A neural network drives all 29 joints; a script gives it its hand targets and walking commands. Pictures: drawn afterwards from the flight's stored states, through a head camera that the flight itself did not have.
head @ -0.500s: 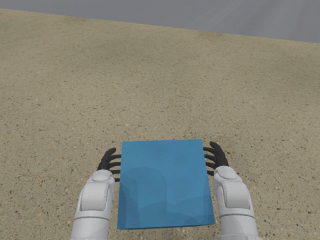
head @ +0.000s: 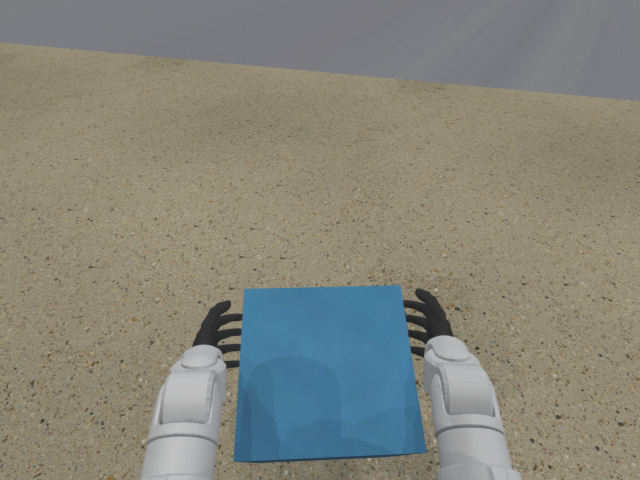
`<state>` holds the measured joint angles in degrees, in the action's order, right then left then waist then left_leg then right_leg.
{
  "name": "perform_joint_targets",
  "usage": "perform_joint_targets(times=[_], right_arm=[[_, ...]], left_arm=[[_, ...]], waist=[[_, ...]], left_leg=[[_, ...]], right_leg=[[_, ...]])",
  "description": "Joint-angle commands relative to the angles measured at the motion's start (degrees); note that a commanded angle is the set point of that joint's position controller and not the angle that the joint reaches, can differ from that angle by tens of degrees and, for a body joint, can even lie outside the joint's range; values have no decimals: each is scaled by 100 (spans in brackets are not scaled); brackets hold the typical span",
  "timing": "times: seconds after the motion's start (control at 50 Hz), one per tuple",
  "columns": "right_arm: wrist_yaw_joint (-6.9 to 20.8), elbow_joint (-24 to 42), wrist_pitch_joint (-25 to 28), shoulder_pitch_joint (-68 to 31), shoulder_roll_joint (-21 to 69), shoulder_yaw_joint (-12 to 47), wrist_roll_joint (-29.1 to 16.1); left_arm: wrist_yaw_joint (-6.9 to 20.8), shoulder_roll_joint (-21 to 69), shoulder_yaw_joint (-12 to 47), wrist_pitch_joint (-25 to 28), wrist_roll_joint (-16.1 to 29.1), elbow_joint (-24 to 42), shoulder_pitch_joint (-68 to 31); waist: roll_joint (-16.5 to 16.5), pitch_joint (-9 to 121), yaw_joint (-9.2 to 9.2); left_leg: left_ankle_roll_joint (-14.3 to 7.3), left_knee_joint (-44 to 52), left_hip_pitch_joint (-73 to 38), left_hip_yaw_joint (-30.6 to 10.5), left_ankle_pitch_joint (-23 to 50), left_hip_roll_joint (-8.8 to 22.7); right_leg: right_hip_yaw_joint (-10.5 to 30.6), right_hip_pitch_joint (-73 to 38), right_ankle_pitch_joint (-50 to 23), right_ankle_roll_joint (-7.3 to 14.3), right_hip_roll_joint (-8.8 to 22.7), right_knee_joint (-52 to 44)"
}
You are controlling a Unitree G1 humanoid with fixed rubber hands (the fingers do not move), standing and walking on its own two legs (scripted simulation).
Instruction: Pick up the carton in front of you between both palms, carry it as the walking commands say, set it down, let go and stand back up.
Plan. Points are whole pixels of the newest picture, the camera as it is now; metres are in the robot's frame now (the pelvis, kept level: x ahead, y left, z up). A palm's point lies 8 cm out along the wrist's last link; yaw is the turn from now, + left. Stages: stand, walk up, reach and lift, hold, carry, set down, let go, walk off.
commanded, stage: carry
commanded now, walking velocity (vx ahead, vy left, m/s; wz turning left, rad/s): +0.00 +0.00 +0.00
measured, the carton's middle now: (322, 382) +0.30 +0.00 -0.06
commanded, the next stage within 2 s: hold in 0.98 s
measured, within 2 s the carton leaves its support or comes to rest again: neither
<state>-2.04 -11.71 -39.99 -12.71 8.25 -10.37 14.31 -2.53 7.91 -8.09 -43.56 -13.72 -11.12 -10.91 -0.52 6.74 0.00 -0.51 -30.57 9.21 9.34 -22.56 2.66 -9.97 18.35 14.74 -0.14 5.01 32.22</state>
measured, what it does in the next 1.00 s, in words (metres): shifts its weight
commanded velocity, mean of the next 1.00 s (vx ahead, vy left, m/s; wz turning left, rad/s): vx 0.00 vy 0.00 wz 0.00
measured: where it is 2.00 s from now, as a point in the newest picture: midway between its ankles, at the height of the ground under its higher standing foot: outside the picture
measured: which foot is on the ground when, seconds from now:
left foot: down 0.00-1.00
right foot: down 0.00-1.00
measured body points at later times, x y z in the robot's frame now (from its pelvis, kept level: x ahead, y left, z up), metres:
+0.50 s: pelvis -0.04 +0.01 +0.00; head -0.07 +0.00 +0.45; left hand +0.25 +0.16 +0.03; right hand +0.26 -0.15 +0.04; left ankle -0.07 +0.10 -0.73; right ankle +0.02 -0.12 -0.73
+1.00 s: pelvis -0.05 +0.01 +0.00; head -0.08 +0.01 +0.45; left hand +0.24 +0.16 +0.03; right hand +0.25 -0.14 +0.04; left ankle -0.07 +0.10 -0.73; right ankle +0.02 -0.12 -0.73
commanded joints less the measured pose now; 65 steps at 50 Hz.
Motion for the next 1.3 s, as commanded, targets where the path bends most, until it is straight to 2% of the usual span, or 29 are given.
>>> perform_joint_targets(times=[0.0,0.3,0.96,0.98,1.0,1.02,1.04,1.06,1.08,1.1,1.12,1.2,1.28], right_arm=[[1440,-63,9,-2142,5490,3057,-1388],[1477,-75,-30,-2199,5518,3029,-1408],[1454,76,-22,-2155,5439,3121,-1451],[1512,235,-21,-1713,5493,2903,-1364],[1525,515,63,-1847,5387,3025,-1318],[1535,473,76,-1963,5400,3051,-1320],[1560,456,98,-2066,5296,3109,-1347],[1593,486,117,-2114,5336,3146,-1374],[1594,477,122,-2190,5338,3208,-1415],[1602,411,136,-2263,5299,3218,-1391],[1611,344,138,-2205,5372,3150,-1351],[1569,16,106,-2124,5409,2876,-1155],[1621,-338,77,-2250,5534,2727,-1086]], left_arm=[[1441,5133,3041,469,1549,755,-3146],[1486,5220,3019,415,1554,685,-3173],[1473,5191,3084,414,1570,737,-3032],[1518,5350,2903,471,1523,482,-2736],[1487,5223,2817,612,1394,658,-2720],[1466,5231,2785,647,1319,571,-2724],[1406,5188,2678,689,1239,511,-2601],[1399,5158,2644,685,1184,468,-2594],[1397,5187,2644,689,1197,425,-2689],[1383,5240,2642,714,1233,368,-2743],[1431,5256,2740,695,1277,376,-2882],[1578,5305,2894,637,1482,325,-3300],[1663,5306,2782,596,1440,143,-3476]], waist=[[96,1037,1],[53,1097,-8],[24,1214,7],[-544,471,52],[-492,756,33],[-326,727,-17],[-357,762,-116],[-160,654,-82],[-137,674,-114],[-293,677,-121],[-187,496,2],[-153,389,228],[-65,235,210]], left_leg=[[-28,532,191,-466,1647,610],[-91,692,453,-581,1058,647],[-158,613,554,-629,1399,647],[-197,1267,719,-1547,2615,-439],[-173,1190,399,-1682,2766,-345],[-129,1107,49,-1712,3191,-405],[-115,1132,-344,-1648,2981,-471],[-105,1119,-621,-1595,2897,-523],[-73,1121,-677,-1584,2887,-538],[-59,1260,-591,-1535,2299,-548],[-45,1271,-563,-1524,2152,-539],[6,1318,-361,-1509,1668,-541],[-27,1367,-89,-1496,1240,-572]], right_leg=[[563,-754,-1627,106,536,-411],[592,-665,-1194,78,524,-627],[529,-584,-1289,6,490,-552],[1227,-2289,-1952,173,-1179,-519],[1284,-2316,-2012,160,-1087,-592],[1335,-2101,-2129,158,-1098,-693],[1329,-1979,-2092,108,-1064,-752],[1342,-1705,-1959,54,-1101,-849],[1316,-1749,-1934,0,-1111,-900],[1303,-1865,-1653,1,-1101,-914],[1297,-1724,-1475,9,-1143,-966],[1309,-1803,-1128,82,-1152,-1041],[1311,-1920,-884,72,-1110,-1120]])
